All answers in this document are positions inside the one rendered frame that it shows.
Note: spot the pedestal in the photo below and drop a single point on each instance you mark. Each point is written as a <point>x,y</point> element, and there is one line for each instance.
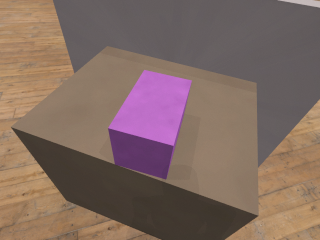
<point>211,190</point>

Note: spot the carton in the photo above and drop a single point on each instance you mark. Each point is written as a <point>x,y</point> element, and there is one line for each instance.
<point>145,130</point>

